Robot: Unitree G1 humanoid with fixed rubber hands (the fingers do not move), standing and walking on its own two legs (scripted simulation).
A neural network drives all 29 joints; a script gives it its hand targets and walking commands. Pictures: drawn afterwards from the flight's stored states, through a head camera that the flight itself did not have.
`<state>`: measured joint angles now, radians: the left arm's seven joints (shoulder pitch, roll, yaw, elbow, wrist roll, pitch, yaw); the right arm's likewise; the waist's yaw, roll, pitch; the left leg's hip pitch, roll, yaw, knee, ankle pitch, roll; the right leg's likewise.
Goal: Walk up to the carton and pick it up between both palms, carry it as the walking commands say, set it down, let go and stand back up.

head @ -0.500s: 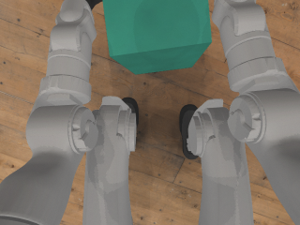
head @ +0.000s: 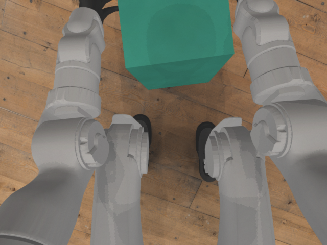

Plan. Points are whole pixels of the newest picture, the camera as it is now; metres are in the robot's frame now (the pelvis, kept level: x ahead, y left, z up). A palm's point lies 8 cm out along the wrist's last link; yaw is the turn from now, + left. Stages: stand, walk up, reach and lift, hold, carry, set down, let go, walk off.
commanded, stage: set down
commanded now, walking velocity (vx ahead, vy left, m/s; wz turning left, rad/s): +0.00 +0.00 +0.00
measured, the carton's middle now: (171, 16) +0.54 +0.03 -0.25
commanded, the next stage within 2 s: none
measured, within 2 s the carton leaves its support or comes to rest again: rests again in 1.00 s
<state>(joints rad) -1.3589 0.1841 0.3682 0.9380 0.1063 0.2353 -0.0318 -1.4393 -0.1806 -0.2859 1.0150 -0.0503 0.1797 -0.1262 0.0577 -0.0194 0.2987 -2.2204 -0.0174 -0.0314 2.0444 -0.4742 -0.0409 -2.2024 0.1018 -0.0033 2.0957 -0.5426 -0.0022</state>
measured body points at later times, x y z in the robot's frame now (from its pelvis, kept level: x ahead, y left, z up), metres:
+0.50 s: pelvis +0.00 +0.00 +0.00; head +0.36 +0.00 +0.27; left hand +0.54 +0.18 -0.16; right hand +0.57 -0.10 -0.16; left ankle +0.14 +0.13 -0.36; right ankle +0.12 -0.10 -0.36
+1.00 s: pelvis +0.00 +0.00 +0.00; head +0.37 +0.01 +0.26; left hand +0.52 +0.18 -0.19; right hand +0.55 -0.11 -0.19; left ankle +0.14 +0.13 -0.36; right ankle +0.12 -0.10 -0.36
